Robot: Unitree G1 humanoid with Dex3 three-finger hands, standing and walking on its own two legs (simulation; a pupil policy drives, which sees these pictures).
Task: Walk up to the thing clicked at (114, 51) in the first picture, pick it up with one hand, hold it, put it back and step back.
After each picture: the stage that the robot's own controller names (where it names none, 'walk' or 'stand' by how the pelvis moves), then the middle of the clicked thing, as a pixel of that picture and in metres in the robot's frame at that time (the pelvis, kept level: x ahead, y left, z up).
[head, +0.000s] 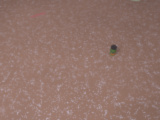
stand; (113, 50) +1.25 -0.31 -0.72
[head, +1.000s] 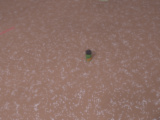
walk; (88, 55) +1.16 +0.08 -0.69
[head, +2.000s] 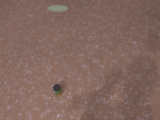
walk; (57, 90) +0.70 +0.30 -0.71
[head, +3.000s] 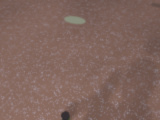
walk; (65, 118) +0.48 +0.19 -0.71
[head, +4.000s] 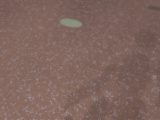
stand; out of the picture +0.40 +0.17 -0.72
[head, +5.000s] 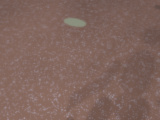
stand; out of the picture +0.38 +0.17 -0.72
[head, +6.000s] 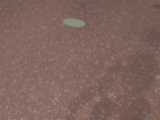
stand; out of the picture +0.40 +0.17 -0.73
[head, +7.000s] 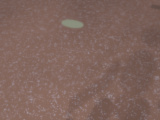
stand; out of the picture +0.39 +0.18 -0.73
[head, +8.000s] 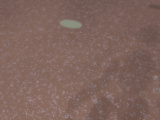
stand; out of the picture +0.38 +0.18 -0.73
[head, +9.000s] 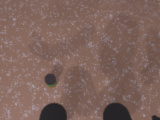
go down; (51, 81) +0.43 +0.18 -0.49
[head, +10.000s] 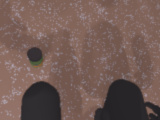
go down; (35, 58) +0.48 +0.21 -0.31
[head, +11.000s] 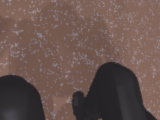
close in; out of the picture +0.46 +0.24 -0.24
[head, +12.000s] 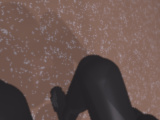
close; out of the picture +0.46 +0.27 -0.23
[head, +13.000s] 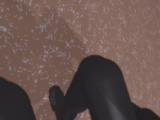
lift; out of the picture +0.43 +0.24 -0.23
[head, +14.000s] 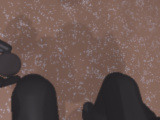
lift; (8, 66) +0.35 +0.24 -0.11
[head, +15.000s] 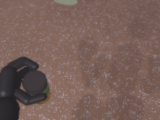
lift; (38, 88) +0.31 +0.16 +0.04
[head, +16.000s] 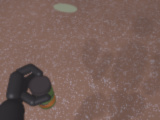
hold; (43, 93) +0.31 +0.15 +0.00
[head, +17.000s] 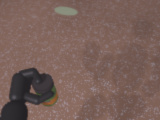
hold; (46, 90) +0.32 +0.15 +0.00
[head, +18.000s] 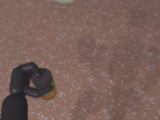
crouch; (45, 85) +0.35 +0.15 -0.03
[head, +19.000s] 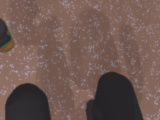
lower; out of the picture +0.48 +0.22 -0.10
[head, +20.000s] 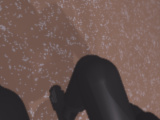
lower; out of the picture +0.44 +0.28 -0.23
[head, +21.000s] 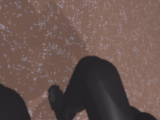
lower; out of the picture +0.44 +0.28 -0.24
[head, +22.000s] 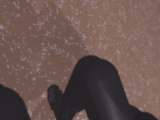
lower; out of the picture +0.44 +0.28 -0.24
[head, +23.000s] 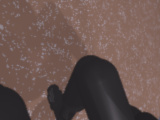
lower; out of the picture +0.45 +0.28 -0.24
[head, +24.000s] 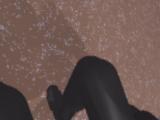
draw back; out of the picture +0.45 +0.27 -0.24
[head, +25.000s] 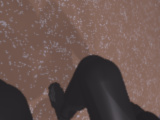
rise; out of the picture +0.44 +0.26 -0.24
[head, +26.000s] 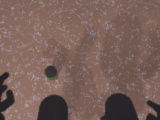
walk; (51, 73) +0.45 +0.18 -0.45
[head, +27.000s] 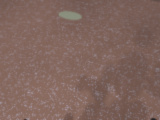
stand; out of the picture +0.39 +0.15 -0.66
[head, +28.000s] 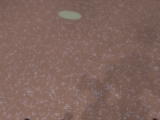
stand; out of the picture +0.39 +0.17 -0.67
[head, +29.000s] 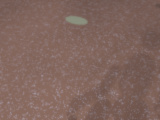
stand; out of the picture +0.39 +0.15 -0.71
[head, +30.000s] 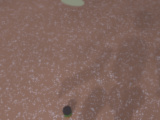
walk; (67, 112) +0.42 +0.12 -0.70
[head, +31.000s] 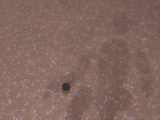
walk; (66, 89) +0.58 +0.12 -0.71
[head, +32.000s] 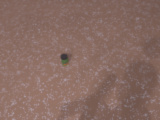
walk; (64, 59) +0.91 +0.27 -0.69
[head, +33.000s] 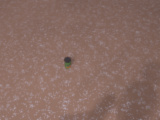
stand; (67, 62) +1.01 +0.18 -0.72
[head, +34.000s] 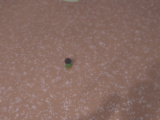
stand; (68, 64) +1.03 +0.18 -0.73
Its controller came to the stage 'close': yes
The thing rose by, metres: 0.72
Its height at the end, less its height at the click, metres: +0.00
